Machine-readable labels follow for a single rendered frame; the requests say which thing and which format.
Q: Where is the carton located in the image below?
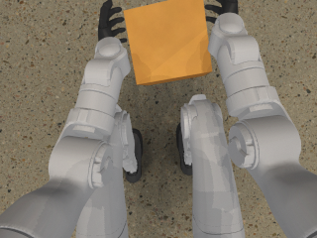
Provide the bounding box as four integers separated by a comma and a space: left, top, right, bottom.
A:
123, 0, 213, 86

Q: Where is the robot right upper arm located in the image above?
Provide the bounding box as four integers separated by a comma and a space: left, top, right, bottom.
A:
227, 115, 317, 238

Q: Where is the robot right thigh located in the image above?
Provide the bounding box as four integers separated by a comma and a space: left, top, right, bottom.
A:
180, 99, 246, 238

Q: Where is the robot left upper arm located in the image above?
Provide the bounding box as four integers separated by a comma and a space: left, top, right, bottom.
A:
0, 135, 114, 238

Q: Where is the robot right hand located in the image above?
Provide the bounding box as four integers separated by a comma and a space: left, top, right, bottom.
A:
204, 0, 239, 24

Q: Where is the robot right forearm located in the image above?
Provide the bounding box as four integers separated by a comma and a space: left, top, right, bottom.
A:
207, 12, 301, 153

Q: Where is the robot left forearm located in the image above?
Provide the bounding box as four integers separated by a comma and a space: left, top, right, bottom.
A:
49, 37, 131, 175

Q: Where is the robot left hand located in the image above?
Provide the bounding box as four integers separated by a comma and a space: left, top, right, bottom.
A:
98, 0, 128, 43

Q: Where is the right robot foot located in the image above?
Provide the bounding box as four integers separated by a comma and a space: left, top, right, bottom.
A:
176, 123, 193, 176

